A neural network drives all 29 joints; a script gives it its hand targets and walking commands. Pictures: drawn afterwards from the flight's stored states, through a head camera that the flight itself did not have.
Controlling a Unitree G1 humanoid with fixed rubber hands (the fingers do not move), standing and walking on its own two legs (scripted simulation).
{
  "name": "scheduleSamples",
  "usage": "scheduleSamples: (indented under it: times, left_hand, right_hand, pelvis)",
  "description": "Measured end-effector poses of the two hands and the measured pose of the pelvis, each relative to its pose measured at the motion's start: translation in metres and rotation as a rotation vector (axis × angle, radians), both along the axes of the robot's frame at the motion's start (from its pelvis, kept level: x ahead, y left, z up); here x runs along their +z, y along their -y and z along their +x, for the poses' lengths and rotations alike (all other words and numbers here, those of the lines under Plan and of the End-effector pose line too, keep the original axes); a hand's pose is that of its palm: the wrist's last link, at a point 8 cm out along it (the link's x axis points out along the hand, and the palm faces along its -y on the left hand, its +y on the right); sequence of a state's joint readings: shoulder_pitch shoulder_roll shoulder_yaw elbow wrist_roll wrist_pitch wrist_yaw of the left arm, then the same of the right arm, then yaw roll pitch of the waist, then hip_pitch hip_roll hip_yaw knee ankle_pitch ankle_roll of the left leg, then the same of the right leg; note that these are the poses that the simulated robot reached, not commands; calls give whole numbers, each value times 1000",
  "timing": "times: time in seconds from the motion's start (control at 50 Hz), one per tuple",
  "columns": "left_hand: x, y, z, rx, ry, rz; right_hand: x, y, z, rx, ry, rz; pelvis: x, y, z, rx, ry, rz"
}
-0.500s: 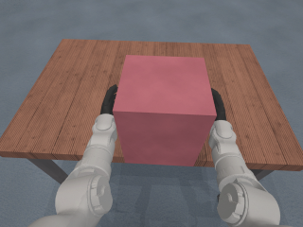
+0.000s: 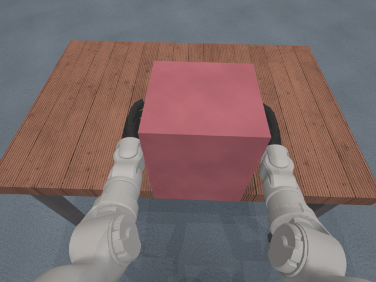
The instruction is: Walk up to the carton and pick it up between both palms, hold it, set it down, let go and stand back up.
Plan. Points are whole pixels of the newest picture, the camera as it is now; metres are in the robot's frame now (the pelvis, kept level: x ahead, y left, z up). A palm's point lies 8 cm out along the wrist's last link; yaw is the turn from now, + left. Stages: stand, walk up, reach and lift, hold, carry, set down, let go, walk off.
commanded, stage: set down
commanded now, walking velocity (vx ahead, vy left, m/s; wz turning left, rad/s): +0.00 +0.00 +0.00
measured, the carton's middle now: (199, 136) +0.42 +0.01 +0.05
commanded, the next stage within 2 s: none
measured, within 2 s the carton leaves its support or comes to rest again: neither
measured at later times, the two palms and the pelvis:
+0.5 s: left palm (110, 124) +0.43 +0.21 +0.07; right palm (294, 125) +0.45 -0.20 +0.07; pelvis +0.00 +0.00 -0.02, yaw -1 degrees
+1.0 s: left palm (103, 111) +0.40 +0.20 +0.14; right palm (299, 116) +0.42 -0.18 +0.13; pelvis -0.04 -0.03 -0.01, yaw +3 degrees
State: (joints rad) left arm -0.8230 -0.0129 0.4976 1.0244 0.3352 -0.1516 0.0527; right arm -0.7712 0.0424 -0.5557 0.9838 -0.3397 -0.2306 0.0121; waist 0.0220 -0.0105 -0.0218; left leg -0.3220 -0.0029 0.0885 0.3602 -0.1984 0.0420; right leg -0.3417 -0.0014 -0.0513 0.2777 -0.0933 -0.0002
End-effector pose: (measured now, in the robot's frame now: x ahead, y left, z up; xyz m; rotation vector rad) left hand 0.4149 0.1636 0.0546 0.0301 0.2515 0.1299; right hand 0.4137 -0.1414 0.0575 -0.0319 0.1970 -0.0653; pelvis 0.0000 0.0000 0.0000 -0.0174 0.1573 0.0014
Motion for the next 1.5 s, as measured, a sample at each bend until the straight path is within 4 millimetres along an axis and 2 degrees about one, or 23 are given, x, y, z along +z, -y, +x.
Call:
scheduleSamples:
  times: [0.12,0.2,0.26,0.32,0.4,0.48,0.6,0.7,0.82,0.94,1.06,1.14,1.28,1.5]
  left_hand:
    - [-4,0,1,-3,-15,12]
    - [-10,-2,2,-4,-37,26]
    - [-13,-8,6,10,-49,25]
    - [-12,-17,10,30,-45,22]
    - [-2,-33,14,54,-27,21]
    - [14,-48,13,63,-12,19]
    - [39,-55,4,37,-10,3]
    - [53,-50,-7,9,-19,-7]
    - [59,-43,-15,21,-47,-16]
    - [77,-38,-13,40,-44,-9]
    - [93,-40,-16,38,-31,-15]
    - [90,-46,-23,44,-44,-13]
    - [73,-52,-37,49,-54,-14]
    - [41,-50,-62,37,-50,-28]
  right_hand:
    - [-4,1,0,9,-13,-5]
    - [-15,2,1,27,-63,-1]
    - [-25,6,5,19,-103,13]
    - [-26,14,12,1,-103,20]
    - [-14,31,25,-16,-61,23]
    - [8,52,34,-23,-30,14]
    - [43,71,33,-8,-20,5]
    - [61,67,21,12,-34,8]
    - [65,50,9,22,-72,42]
    - [72,35,7,16,-86,66]
    - [78,40,1,-14,-85,57]
    - [75,51,-8,-34,-93,56]
    - [66,67,-20,-35,-90,56]
    - [36,60,-43,-11,-78,74]
  pelvis:
    - [0,0,2,-1,-3,-1]
    - [-2,0,4,-6,-31,-5]
    - [-6,-1,4,-7,-78,-13]
    - [-10,-1,5,-5,-132,-20]
    - [-15,-1,4,-6,-173,-29]
    - [-16,0,1,-5,-171,-32]
    - [-13,7,-8,7,-124,-19]
    - [-9,14,-17,19,-72,-5]
    - [-9,22,-28,31,-52,8]
    - [-10,26,-36,41,-47,10]
    - [-7,30,-37,48,-7,12]
    - [-5,32,-34,51,19,15]
    - [-4,35,-30,49,50,18]
    - [-3,36,-24,44,80,20]
